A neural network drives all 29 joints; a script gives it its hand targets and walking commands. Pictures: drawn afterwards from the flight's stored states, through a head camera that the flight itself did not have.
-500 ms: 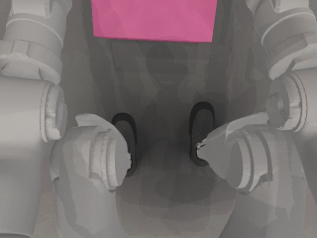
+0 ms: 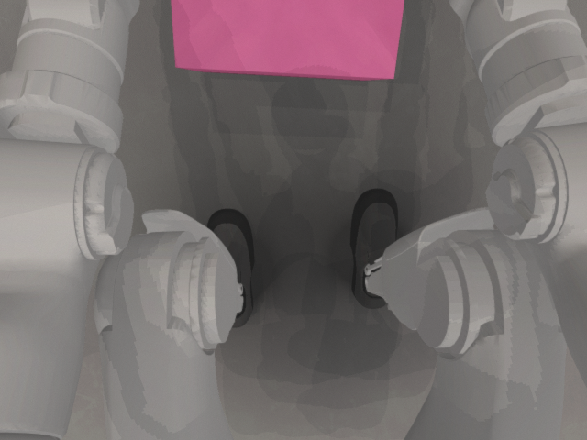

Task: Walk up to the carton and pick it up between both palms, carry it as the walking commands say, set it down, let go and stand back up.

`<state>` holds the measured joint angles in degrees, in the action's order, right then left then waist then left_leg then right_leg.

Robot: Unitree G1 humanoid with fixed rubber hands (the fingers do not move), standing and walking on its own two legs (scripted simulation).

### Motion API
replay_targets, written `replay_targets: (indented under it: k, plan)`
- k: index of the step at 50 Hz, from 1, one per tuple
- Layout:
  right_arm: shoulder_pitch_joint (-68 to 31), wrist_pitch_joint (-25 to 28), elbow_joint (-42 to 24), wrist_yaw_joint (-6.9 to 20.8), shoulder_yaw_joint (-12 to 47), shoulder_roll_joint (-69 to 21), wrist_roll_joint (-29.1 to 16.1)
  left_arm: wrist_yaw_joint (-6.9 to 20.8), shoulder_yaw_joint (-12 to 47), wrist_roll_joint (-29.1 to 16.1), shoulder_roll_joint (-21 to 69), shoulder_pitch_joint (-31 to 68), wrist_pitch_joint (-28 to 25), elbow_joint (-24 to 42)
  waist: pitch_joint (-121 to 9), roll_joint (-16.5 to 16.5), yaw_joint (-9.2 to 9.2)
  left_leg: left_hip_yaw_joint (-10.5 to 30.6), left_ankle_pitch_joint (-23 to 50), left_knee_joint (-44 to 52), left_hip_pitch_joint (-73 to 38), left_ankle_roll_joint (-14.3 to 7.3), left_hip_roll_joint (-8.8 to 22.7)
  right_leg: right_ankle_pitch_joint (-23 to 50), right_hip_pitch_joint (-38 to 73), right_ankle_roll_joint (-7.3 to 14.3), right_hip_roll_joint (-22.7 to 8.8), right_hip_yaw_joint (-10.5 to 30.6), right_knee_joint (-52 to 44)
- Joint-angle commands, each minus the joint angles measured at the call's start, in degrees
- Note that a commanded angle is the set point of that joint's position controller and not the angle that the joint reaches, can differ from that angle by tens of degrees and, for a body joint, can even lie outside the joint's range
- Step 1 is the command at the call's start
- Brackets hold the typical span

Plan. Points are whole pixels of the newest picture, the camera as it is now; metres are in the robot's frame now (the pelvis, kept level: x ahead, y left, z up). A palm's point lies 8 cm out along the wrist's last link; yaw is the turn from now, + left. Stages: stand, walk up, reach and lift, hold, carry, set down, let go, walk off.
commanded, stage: reach and lift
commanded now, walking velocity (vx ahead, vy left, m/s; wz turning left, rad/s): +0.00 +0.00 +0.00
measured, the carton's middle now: out of the picture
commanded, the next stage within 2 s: none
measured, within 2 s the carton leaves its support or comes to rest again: leaves its support in 0.60 s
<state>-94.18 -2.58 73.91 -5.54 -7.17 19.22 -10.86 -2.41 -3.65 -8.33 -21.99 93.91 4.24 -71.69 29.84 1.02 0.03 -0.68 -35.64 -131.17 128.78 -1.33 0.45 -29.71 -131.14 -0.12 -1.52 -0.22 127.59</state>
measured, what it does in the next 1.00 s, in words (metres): stands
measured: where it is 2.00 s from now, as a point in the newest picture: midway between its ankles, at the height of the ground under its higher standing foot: (304, 276)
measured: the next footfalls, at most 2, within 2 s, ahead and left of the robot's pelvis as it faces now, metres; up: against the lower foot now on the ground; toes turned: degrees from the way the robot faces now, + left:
none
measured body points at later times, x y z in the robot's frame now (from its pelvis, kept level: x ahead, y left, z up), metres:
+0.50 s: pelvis +0.01 +0.00 -0.01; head +0.39 +0.02 +0.22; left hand +0.57 +0.17 -0.20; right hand +0.57 -0.15 -0.20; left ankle +0.10 +0.11 -0.32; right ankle +0.13 -0.12 -0.32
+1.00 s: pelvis +0.00 -0.01 +0.02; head +0.36 +0.01 +0.28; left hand +0.57 +0.17 -0.13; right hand +0.57 -0.15 -0.13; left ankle +0.10 +0.11 -0.32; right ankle +0.13 -0.13 -0.32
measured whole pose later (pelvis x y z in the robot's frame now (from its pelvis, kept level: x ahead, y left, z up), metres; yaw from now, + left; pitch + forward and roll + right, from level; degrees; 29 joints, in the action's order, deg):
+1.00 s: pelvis +0.00 -0.01 +0.02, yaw +1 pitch +36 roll -1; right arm -84.6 -12.7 57.8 -9.5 -14.2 14.4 -5.9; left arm -3.6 -9.2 -3.9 -18.9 87.0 14.1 -60.5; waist 20.0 0.3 -0.3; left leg 0.4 -34.2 -127.1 128.3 0.1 -1.1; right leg -29.5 -130.2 -0.9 0.2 0.4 124.2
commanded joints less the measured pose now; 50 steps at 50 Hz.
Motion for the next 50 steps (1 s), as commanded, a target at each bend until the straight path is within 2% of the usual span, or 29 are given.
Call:
replay_targets:
  k: [1, 6, 12, 21, 27, 31, 36, 42, 50]
  plan:
    - [-18.59, -2.24, -11.01, 13.71, 6.94, -45.83, 0.72, 13.84, 7.11, 0.90, 44.79, 20.80, 2.18, 10.13, -53.82, -2.88, -0.27, 0.85, 15.51, 11.16, -21.80, 0.90, -5.17, 15.15, 30.71, 0.40, 6.51, -1.30, -4.55]
    - [-16.66, -3.51, -12.28, 15.70, 6.71, -49.71, 0.12, 16.22, 7.63, 0.94, 48.91, 18.85, 3.82, 12.52, -53.06, -4.33, -0.19, 0.34, 16.08, 10.69, -21.18, 0.37, -5.08, 15.27, 29.29, 0.92, 6.76, -1.51, -3.90]
    - [-16.74, -3.67, -13.78, 16.38, 7.41, -51.11, -1.25, 17.10, 8.39, -0.16, 52.16, 17.28, 4.41, 13.95, -53.03, -4.99, -0.87, 0.74, 18.67, 10.21, -22.85, 0.05, -5.27, 16.12, 27.26, 1.39, 6.62, -1.82, -3.24]
    - [-20.02, -3.17, -17.26, 16.03, 9.96, -53.34, -3.80, 16.67, 10.80, -2.89, 54.84, 19.56, 4.13, 17.18, -60.50, -4.65, -0.89, 0.88, 22.61, 10.02, -27.13, 0.02, -5.35, 18.95, 29.72, 1.61, 6.51, -2.20, -2.87]
    - [-25.46, -2.75, -22.40, 14.69, 12.85, -55.00, -6.40, 15.36, 13.98, -5.87, 56.01, 26.03, 3.34, 23.79, -75.98, -3.70, -0.85, 0.34, 27.19, 9.72, -33.52, 0.51, -5.34, 24.08, 36.09, 1.14, 6.69, -2.93, -2.79]
    - [-28.83, -3.24, -24.94, 13.69, 13.70, -55.79, -7.06, 14.21, 15.60, -6.89, 56.06, 30.32, 3.22, 27.44, -83.15, -3.63, -0.74, -0.22, 27.70, 10.17, -36.85, 0.89, -5.48, 24.60, 38.08, 0.88, 6.98, -3.42, -3.80]
    - [-31.41, -4.75, -26.70, 12.87, 13.51, -56.39, -6.00, 13.64, 14.71, -5.91, 56.11, 31.97, 4.08, 27.66, -85.41, -3.22, -0.08, -1.43, 23.13, 11.64, -36.00, 0.99, -5.73, 20.79, 39.67, 0.49, 7.30, -3.69, -5.90]
    - [-31.76, -6.80, -27.40, 12.82, 11.98, -57.45, -2.77, 14.84, 11.01, -3.57, 58.01, 29.66, 6.00, 24.04, -82.66, -1.25, 0.05, -2.41, 17.53, 13.74, -30.50, 0.63, -6.13, 16.31, 41.23, 0.29, 7.67, -3.75, -8.39]
    - [-30.38, -9.36, -30.11, 13.71, 10.41, -60.76, 0.86, 15.81, 9.01, -1.44, 61.67, 28.20, 8.11, 25.32, -87.11, -0.83, -0.84, -2.59, 18.49, 15.67, -30.85, 0.85, -6.78, 16.77, 42.53, 0.02, 8.31, -4.16, -10.48]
